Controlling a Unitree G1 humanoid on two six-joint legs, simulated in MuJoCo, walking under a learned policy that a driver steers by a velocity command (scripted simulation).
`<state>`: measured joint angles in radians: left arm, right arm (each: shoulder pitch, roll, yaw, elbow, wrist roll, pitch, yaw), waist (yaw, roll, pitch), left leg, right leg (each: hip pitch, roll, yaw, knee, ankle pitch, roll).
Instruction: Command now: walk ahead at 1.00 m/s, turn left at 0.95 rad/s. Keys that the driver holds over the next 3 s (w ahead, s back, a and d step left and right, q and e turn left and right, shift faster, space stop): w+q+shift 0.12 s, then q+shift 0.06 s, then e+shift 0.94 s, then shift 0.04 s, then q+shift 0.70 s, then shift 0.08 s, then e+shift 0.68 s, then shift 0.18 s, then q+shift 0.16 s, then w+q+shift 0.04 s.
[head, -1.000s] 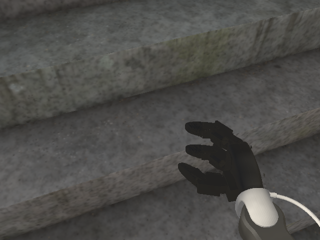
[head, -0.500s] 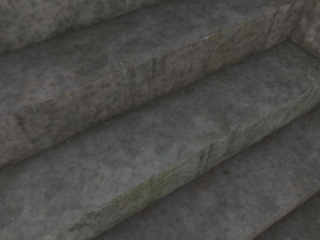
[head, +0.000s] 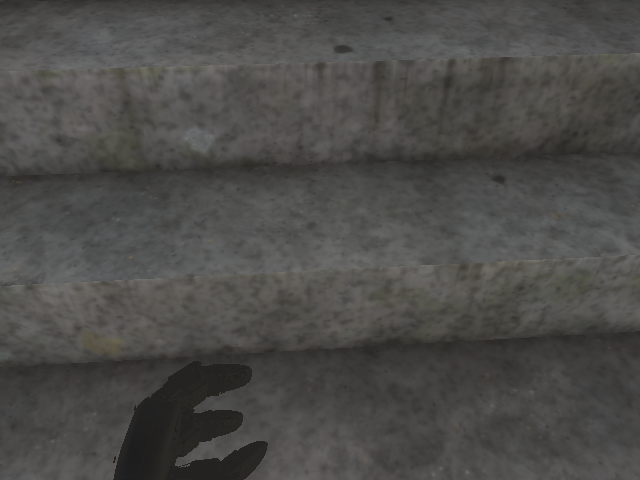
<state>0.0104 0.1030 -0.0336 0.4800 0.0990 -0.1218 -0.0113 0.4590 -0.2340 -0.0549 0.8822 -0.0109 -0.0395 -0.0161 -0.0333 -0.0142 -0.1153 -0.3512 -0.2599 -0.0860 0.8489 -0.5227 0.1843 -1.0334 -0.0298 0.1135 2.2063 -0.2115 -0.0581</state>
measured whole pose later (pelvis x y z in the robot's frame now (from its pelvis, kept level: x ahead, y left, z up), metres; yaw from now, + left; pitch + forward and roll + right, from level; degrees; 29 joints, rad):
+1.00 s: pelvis +0.45 +0.03 +0.41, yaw -16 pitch +1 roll +1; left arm 0.15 0.21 0.08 0.58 0.02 0.04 0.02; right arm 0.17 -0.23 -0.05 0.67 -0.03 0.00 -0.04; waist 0.01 0.00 -0.01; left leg -0.25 0.27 0.41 0.70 -0.37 -0.07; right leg -0.44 -0.09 -0.11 0.77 -0.32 -0.05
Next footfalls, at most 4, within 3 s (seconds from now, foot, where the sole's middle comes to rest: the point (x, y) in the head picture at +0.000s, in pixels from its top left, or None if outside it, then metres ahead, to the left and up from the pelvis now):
0.16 right None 0.26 -0.14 -0.54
0.48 left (201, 419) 0.50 0.19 -0.35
1.02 right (397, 420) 0.49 -0.10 -0.35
1.54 left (202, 426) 0.49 0.19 -0.35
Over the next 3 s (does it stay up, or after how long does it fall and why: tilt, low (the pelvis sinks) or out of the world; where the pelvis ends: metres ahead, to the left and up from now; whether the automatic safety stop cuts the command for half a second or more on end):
stays up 0.61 -0.03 0.57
